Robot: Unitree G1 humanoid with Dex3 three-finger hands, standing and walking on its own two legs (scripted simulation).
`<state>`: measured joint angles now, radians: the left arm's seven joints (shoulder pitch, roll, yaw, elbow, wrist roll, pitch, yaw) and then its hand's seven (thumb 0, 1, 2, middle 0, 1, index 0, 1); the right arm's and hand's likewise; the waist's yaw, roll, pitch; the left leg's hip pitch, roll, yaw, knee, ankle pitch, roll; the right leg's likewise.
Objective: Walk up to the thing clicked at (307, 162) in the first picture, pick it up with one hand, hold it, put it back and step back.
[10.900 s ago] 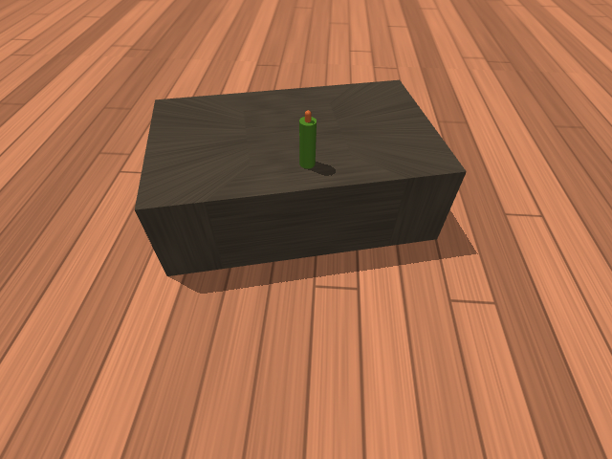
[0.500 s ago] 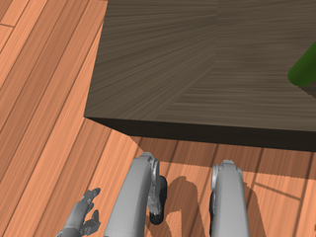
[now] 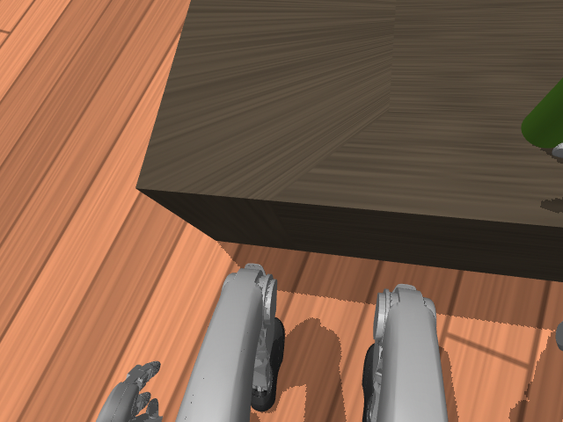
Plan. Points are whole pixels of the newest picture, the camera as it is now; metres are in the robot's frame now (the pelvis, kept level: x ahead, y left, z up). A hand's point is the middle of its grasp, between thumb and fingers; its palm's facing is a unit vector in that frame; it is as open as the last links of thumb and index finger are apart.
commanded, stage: close in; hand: right
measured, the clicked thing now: out of the picture +0.53 -0.31 +0.04
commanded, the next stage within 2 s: rest palm in 0.08 s
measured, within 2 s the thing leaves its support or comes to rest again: neither
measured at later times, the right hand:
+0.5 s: hand out of the picture +0.51 -0.32 +0.02, palm faces +0.35 +0.94 +0.00, open 16.7 cm
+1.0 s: hand out of the picture +0.50 -0.31 +0.03, palm faces +0.36 +0.93 -0.01, open 16.9 cm
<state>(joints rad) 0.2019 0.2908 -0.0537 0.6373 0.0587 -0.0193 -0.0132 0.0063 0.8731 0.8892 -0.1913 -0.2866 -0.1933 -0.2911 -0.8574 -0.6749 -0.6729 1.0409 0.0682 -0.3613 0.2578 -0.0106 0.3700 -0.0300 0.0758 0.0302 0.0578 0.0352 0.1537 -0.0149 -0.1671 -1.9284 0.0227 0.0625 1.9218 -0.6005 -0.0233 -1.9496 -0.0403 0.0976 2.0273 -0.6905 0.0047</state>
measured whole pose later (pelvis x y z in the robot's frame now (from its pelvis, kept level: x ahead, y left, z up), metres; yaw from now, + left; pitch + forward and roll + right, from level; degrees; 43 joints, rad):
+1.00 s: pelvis +0.00 +0.00 +0.00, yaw -2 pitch +35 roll +5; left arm 0.18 0.30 -0.03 0.63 0.06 0.02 -0.01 0.01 0.84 0.93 -0.21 -0.29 -0.19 -0.31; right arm -0.86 -0.59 -0.61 1.00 0.08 -0.41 0.18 -0.01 0.41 -0.11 0.06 0.07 0.05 0.08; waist 0.14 0.00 -0.15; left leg -1.93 0.04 0.05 1.93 -0.62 -0.02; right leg -1.94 -0.03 0.08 2.01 -0.69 0.01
